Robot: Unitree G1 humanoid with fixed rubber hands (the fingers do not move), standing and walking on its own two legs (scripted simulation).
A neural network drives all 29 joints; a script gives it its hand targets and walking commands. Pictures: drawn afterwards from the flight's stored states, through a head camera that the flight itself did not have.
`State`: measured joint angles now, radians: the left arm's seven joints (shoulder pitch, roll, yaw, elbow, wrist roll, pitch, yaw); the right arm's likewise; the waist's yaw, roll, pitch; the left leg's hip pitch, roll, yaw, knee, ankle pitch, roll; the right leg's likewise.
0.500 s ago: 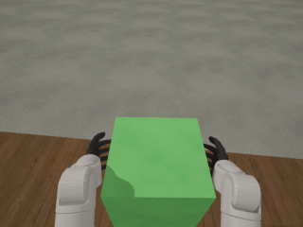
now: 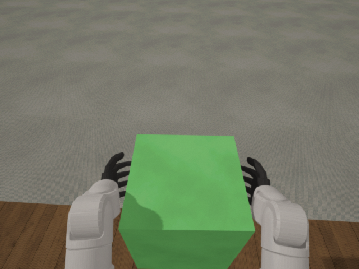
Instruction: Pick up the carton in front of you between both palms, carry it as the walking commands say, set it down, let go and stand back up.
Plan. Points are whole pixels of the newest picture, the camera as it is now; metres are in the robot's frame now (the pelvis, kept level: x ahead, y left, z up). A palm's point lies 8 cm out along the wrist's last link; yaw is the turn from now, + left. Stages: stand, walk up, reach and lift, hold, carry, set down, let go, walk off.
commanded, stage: carry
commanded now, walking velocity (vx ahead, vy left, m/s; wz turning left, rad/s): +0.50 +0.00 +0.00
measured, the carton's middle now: (183, 205) +0.28 +0.00 +0.01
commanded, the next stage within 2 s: none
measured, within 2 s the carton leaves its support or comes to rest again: neither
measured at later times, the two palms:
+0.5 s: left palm (136, 65) +0.69 +0.15 +0.13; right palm (230, 68) +0.68 -0.15 +0.13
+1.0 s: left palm (159, 33) +1.04 +0.11 +0.10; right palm (227, 37) +1.02 -0.19 +0.10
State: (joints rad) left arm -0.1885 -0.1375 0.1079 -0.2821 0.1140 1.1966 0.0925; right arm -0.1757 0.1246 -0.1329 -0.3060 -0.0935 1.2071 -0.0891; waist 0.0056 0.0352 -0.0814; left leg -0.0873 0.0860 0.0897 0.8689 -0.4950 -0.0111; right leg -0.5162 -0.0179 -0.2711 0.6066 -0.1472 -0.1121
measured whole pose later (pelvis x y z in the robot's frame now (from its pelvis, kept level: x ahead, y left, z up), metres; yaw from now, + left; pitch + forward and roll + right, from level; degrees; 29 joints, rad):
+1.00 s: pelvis +0.66 -0.02 -0.04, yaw +2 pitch +4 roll +4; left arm -0.69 -0.03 0.29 -0.05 0.09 1.23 0.12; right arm -0.71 0.03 -0.20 0.03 -0.03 1.18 -0.15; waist -0.12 -0.06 -0.01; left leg -0.10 -0.07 0.09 0.79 -0.75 0.04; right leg -0.61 -0.06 -0.05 0.44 0.41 -0.06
